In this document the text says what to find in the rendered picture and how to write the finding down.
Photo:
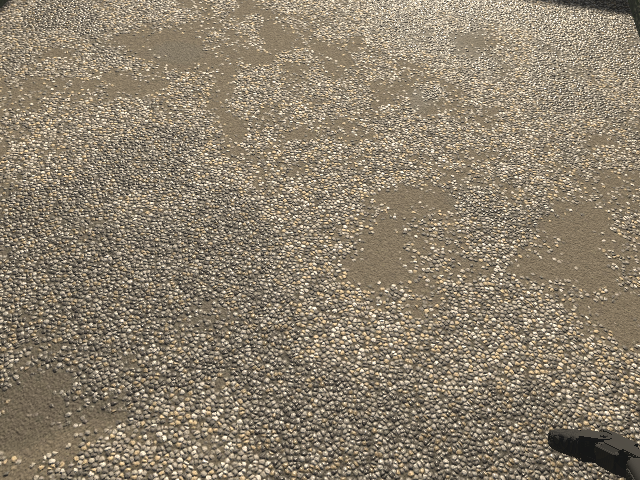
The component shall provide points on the right robot hand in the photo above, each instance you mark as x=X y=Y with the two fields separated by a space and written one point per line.
x=609 y=450

